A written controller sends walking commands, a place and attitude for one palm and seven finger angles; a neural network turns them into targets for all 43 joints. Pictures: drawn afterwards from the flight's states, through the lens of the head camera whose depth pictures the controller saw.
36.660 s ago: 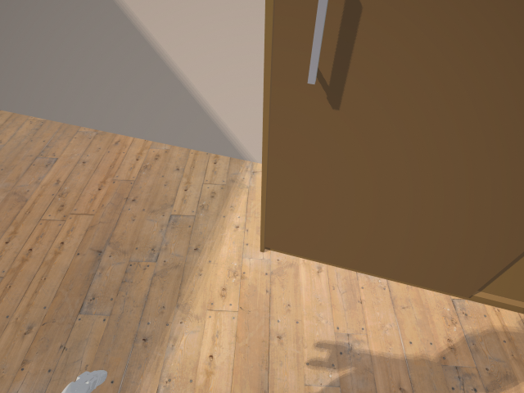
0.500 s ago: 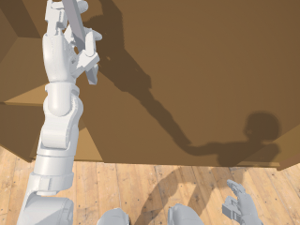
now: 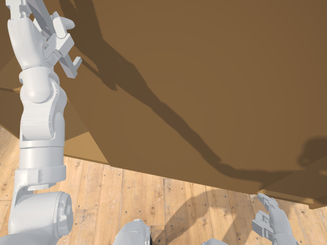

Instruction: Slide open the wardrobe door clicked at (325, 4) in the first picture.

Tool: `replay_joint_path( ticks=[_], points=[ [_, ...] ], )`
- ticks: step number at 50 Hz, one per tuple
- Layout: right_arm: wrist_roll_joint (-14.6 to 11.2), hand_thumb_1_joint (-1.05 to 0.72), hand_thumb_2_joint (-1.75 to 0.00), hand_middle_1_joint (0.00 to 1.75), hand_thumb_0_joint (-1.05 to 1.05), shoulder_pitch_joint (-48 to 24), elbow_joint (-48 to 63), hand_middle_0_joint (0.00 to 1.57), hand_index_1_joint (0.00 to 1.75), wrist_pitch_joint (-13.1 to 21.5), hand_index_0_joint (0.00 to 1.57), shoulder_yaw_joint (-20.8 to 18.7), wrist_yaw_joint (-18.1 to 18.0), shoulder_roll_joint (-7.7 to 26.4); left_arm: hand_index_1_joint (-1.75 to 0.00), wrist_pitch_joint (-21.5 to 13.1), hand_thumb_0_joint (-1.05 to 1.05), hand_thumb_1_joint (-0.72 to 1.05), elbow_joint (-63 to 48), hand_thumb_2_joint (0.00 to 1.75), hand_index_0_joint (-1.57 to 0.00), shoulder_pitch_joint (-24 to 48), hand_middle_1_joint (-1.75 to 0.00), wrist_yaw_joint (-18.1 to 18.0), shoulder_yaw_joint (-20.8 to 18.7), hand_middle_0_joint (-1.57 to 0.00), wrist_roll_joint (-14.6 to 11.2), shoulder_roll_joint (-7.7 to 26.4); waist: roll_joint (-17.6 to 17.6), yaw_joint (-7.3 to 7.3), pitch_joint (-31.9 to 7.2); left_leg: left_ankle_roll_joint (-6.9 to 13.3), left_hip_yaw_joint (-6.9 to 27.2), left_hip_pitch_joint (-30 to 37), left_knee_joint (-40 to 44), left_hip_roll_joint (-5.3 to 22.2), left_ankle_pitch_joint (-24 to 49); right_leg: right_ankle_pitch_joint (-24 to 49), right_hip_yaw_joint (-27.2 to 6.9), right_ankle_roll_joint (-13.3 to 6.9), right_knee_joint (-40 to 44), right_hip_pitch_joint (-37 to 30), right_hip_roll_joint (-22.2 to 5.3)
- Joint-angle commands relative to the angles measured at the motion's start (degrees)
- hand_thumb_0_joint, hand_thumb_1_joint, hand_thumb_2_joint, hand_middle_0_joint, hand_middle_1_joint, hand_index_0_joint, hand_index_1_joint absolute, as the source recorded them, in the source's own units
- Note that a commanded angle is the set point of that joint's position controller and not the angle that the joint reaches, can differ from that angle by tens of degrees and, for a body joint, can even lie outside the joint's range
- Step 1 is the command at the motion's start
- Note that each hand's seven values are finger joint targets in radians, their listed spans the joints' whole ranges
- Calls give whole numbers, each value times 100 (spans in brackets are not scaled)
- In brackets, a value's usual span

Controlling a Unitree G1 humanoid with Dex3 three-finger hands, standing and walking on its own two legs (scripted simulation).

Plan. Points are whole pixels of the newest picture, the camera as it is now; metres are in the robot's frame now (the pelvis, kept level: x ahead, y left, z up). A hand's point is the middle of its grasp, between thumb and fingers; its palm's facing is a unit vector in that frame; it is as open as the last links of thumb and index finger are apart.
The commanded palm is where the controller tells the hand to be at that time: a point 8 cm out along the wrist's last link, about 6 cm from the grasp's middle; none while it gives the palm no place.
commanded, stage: step sideways, sliding the door along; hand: left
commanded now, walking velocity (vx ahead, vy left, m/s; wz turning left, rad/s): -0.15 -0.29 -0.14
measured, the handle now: (52, 21) +0.45 +0.28 +0.24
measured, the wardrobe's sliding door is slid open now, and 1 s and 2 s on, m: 0.47 0.47 0.47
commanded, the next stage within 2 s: stop walking and hold the door there in 0.06 s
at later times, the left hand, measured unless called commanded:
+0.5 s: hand (61, 38) +0.42 +0.26 +0.23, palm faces +0.63 -0.71 -0.31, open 6.4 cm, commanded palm +0.37 +0.29 +0.19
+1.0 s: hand (64, 38) +0.41 +0.25 +0.23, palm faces +0.55 -0.82 -0.17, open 5.8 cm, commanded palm +0.37 +0.27 +0.19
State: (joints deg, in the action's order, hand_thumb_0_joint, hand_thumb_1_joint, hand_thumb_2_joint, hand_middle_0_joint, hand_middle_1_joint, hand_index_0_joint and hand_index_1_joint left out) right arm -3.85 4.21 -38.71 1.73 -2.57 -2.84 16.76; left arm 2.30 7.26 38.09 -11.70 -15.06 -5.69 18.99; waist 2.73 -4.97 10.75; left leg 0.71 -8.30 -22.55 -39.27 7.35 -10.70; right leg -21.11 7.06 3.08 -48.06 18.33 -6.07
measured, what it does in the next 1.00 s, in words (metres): steps on the spot: right foot, then left foot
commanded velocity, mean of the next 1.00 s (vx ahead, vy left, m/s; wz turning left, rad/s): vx -0.02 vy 0.02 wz -0.02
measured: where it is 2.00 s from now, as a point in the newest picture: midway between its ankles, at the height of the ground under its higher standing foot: outside the picture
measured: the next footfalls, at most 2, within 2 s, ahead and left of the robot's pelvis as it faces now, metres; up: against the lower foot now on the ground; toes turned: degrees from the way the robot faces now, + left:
right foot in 0.38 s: +0.11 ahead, -0.25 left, +0.00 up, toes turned -11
left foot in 0.68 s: +0.11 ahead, +0.02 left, +0.00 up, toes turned -1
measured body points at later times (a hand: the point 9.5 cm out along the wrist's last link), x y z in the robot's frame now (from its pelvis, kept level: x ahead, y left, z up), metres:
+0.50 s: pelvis +0.04 -0.09 +0.01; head +0.09 -0.13 +0.45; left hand +0.38 +0.29 +0.25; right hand +0.22 -0.37 -0.10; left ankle +0.03 +0.05 -0.65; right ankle +0.07 -0.24 -0.72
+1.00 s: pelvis -0.01 -0.07 +0.03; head -0.01 -0.05 +0.48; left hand +0.38 +0.29 +0.24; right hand +0.03 -0.33 -0.08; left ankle +0.07 +0.02 -0.72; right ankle -0.08 -0.18 -0.70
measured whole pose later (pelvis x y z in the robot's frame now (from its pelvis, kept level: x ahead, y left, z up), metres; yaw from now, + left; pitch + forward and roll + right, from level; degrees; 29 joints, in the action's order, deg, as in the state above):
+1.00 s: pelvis -0.01 -0.07 +0.03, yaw -12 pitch +0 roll -2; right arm -2.4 18.5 -40.4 4.1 2.9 -4.1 12.4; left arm -2.6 34.2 27.1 -8.1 -30.6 -2.0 38.3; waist -0.3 0.8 -1.2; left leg 1.6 -9.7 -17.2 -24.8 5.2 -7.8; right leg -21.9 5.4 1.4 -32.4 11.2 -0.6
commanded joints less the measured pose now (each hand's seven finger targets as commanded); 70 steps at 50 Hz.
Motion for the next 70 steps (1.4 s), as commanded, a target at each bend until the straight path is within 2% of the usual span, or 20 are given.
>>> replay_joint_path(
  ticks=[1,4,8,9,10,14,17,19,20,22,25,31,33,35,37,48,53,57,63,70],
  points=[
    [-53,-90,-90,30,0,-353,906,20,30,178,20,-289,339,565,-140,-1176,0,90,-2061,90,-45,2735,-140,584,1264,-45,79,-207,632,539,-3718,879,2250,3838,1178,2738,4501,-1177,-1235,-160,-3046,1553,190],
    [51,-90,-90,30,0,-377,876,20,30,174,20,-328,362,506,-140,-1108,0,90,-2401,90,-45,2820,-140,639,1290,-45,251,4,1183,607,-2714,658,1328,2956,1476,2139,3383,-642,-815,-76,-2880,1880,73],
    [84,-90,-90,30,0,-164,1002,20,30,193,20,-307,362,418,-140,-933,0,90,-2215,90,-45,2391,-140,774,1304,-45,245,8,1738,595,-2727,243,168,2837,1506,1526,3430,125,-199,50,-1787,1316,326],
    [177,-90,-90,30,0,202,625,20,30,53,20,-331,198,747,-140,-901,0,90,78,90,-45,862,-140,557,-1650,-45,487,3059,1697,433,-2910,308,36,2875,1661,1520,3628,154,-86,147,-1748,1383,486],
    [189,-90,-90,30,0,258,921,20,30,12,20,-273,160,573,-140,-974,0,90,-342,90,-45,921,-140,693,-895,-45,461,2398,1716,424,-2877,406,204,2815,1484,1498,3650,31,-49,111,-1292,1244,511],
    [30,-90,-90,30,0,142,1077,20,30,414,20,-89,103,466,-140,-1138,0,90,-564,90,-45,902,-140,748,-692,-45,358,2209,2582,518,-2621,192,-255,2645,1278,1394,3566,125,209,-5,368,494,664],
    [-34,-90,-90,30,0,359,1015,20,30,528,20,-35,52,513,-140,-1175,0,90,214,90,-45,363,-140,662,-1362,-45,472,3024,926,336,-2653,-104,-299,2015,-338,724,1808,2386,-127,-87,2480,-783,393],
    [-23,-90,-90,30,0,-96,1167,20,30,516,20,67,-72,274,-140,-1072,0,90,607,90,-45,146,-140,589,-2187,-45,533,4112,-2108,204,-2798,-288,261,-696,-2798,-615,-3056,7140,-2654,-902,2205,-2086,-1640],
    [50,-90,-90,30,0,-19,993,20,30,578,20,91,-123,311,-140,-897,0,90,822,90,-45,95,-140,546,-2453,-45,561,4227,-1655,321,-2578,-274,954,-687,-3066,-394,-2727,6490,-2537,-913,2409,-1559,-1900],
    [-20,-90,-90,30,0,78,641,20,30,542,20,85,-95,617,-140,-930,0,90,1025,90,-45,82,-140,535,-2939,-45,497,4716,-1723,375,-2281,-439,761,-1083,-3182,-417,-2297,5423,-2860,-1275,2580,-1619,-1805],
    [-18,-90,-90,30,0,-6,698,20,30,516,20,-4,-151,648,-140,-1049,0,90,1279,90,-45,-223,-140,405,-3005,-45,466,4247,-2047,331,-2839,-397,704,-564,-2255,-554,-2111,6546,-1468,-1015,1824,-2055,-1409],
    [38,-90,-90,30,0,187,570,20,30,296,20,-83,-206,773,-140,-1185,0,90,1212,90,-45,58,-140,387,-2318,-45,528,3716,-1040,429,-2821,-326,332,1179,651,-650,-602,3079,-1174,-740,2130,-878,-990],
    [59,-90,-90,30,0,308,560,20,30,280,20,-186,-240,1007,-140,-1360,0,90,960,90,-45,219,-140,402,-1986,-45,516,3441,442,446,-2537,-140,840,1691,1679,186,479,1088,-741,-469,1494,-229,-296],
    [35,-90,-90,30,0,441,717,20,30,305,20,-161,-177,1005,-140,-1418,0,90,674,90,-45,506,-140,402,-1711,-45,550,3291,1766,402,-2266,672,2088,1012,2350,1307,1185,-1194,-497,-279,-357,257,541],
    [67,-90,-90,30,0,448,596,20,30,336,20,-132,-215,882,-140,-1369,0,90,1156,90,-45,449,-140,387,-1741,-45,589,3378,1405,469,-1840,650,2291,445,2726,1326,-538,-695,-823,-324,-1107,420,414],
    [152,-90,-90,30,0,886,564,20,30,526,20,90,-265,896,-140,-964,0,90,1402,90,-45,456,-140,485,-1511,-45,526,3480,1332,496,-2298,275,1099,1702,2313,773,365,8,-60,-198,2070,-488,622],
    [195,-90,-90,30,0,942,590,20,30,484,20,83,-253,837,-140,-938,0,90,2063,90,-45,480,-140,546,-1784,-45,573,3895,104,600,-2494,-146,363,1284,1146,161,615,2138,-907,-601,2569,-845,-333],
    [73,-90,-90,30,0,925,443,20,30,360,20,21,-304,946,-140,-882,0,90,2873,90,-45,588,-140,552,-2162,-45,519,4253,-531,513,-2652,1,339,1320,876,159,1224,3019,-811,-346,2315,-848,-231],
    [69,-90,-90,30,0,983,414,20,30,254,20,-20,-325,1032,-140,-1005,0,90,3274,90,-45,882,-140,623,-1736,-45,580,3945,460,570,-2077,83,723,1390,1270,374,592,1020,-685,-337,2353,-88,8],
    [95,-90,-90,30,0,1105,420,20,30,277,20,-73,-367,1078,-140,-1227,0,90,3542,90,-45,1155,-140,622,-1681,-45,608,3957,274,574,-1898,25,816,1282,1637,358,-375,78,-674,-444,2490,69,27]
  ],
)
